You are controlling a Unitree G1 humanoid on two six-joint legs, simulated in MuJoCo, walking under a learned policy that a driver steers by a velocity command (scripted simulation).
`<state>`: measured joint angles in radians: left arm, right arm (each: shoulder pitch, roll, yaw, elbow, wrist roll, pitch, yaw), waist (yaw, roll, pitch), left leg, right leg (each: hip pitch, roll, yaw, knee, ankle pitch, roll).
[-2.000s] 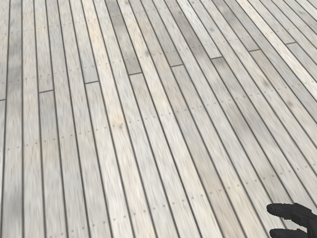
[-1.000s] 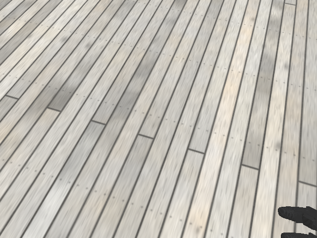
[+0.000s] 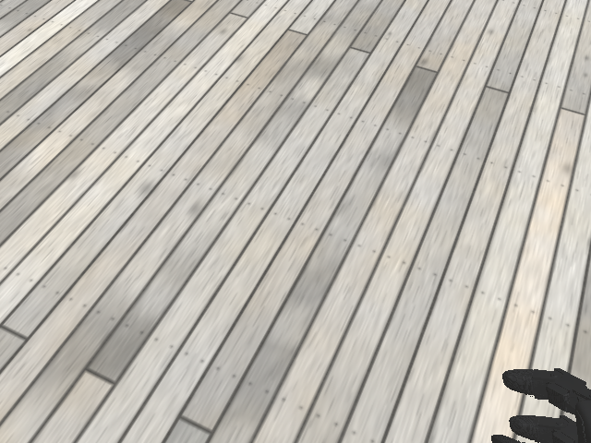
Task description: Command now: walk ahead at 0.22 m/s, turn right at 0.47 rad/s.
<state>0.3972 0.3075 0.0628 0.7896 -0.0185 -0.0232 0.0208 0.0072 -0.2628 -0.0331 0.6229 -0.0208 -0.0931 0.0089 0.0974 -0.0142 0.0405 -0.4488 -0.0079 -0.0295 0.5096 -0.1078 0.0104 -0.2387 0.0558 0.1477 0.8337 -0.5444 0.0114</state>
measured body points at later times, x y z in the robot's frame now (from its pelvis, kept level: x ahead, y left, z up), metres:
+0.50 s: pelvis +0.13 -0.05 +0.01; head +0.15 -0.09 +0.46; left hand +0.34 +0.18 -0.07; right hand +0.17 -0.37 -0.11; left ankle +0.13 +0.11 -0.67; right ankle +0.11 -0.14 -0.73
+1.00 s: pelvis +0.39 -0.11 +0.01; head +0.42 -0.13 +0.46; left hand +0.62 +0.08 -0.10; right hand +0.36 -0.42 -0.09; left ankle +0.49 -0.05 -0.73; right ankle +0.24 -0.17 -0.64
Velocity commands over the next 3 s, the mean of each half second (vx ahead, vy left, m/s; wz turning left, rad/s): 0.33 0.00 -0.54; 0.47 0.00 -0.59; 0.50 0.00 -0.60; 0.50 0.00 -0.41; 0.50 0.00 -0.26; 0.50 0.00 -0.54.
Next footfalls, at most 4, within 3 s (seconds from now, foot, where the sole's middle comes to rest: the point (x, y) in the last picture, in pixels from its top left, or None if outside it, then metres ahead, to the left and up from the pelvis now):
0.40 right None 0.14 -0.15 -0.76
0.86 left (358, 413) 0.52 -0.07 -0.76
1.36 right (535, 410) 0.57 -0.46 -0.76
1.86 left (564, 288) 0.90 -0.59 -0.76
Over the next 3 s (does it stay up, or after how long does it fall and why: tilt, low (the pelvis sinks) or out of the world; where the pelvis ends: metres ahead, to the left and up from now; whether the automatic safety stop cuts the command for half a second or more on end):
stays up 0.97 -1.10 0.01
